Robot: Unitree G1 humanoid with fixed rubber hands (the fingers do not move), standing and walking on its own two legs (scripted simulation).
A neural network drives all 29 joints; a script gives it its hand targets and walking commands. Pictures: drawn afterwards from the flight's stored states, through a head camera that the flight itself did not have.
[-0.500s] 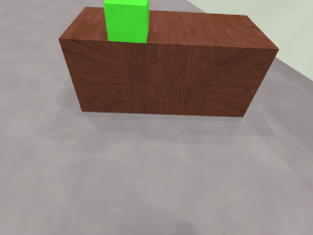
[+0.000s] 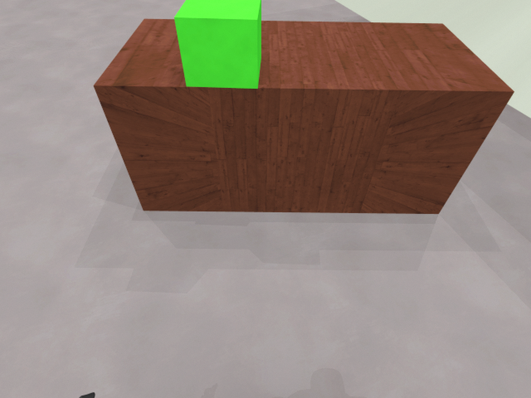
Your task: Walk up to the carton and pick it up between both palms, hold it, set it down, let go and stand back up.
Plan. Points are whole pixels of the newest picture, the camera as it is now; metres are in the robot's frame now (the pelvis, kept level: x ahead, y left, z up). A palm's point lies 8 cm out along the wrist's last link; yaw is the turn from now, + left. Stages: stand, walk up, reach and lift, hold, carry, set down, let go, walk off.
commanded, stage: walk up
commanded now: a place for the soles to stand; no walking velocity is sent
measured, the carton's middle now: (223, 40) +1.27 +0.14 +0.03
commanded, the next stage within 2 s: none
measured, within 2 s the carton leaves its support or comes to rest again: neither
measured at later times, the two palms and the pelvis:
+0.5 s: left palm (46, 376) +0.22 +0.36 -0.11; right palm out of the picture +0.18 -0.25 -0.08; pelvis +0.14 +0.07 +0.00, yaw +0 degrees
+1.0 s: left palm (88, 285) +0.37 +0.34 -0.08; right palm (410, 306) +0.33 -0.27 -0.10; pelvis +0.28 +0.04 +0.00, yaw +0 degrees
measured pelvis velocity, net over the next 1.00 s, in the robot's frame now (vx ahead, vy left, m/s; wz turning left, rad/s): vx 0.28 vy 0.04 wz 0.00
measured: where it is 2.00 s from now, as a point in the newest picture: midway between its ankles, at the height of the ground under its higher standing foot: (235, 329)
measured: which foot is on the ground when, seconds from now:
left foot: down 0.00-0.00, up 0.02-0.34, down 0.36-0.88, up 0.90-1.00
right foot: down 0.00-0.38, up 0.40-0.82, down 0.84-1.00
